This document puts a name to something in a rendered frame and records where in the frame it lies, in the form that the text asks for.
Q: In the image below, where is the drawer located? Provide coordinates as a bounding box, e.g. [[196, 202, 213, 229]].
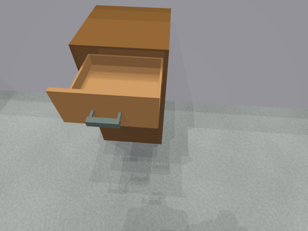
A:
[[46, 54, 163, 128]]

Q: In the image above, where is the handle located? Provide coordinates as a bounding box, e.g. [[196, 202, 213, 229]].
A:
[[85, 110, 122, 128]]

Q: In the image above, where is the cabinet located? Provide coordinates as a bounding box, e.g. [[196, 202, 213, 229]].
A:
[[68, 5, 171, 144]]

